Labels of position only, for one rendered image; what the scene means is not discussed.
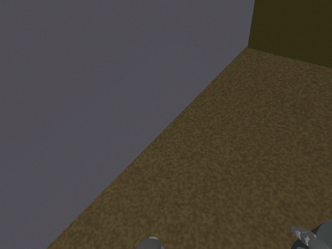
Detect right robot hand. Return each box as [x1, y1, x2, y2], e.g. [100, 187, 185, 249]
[290, 226, 330, 249]

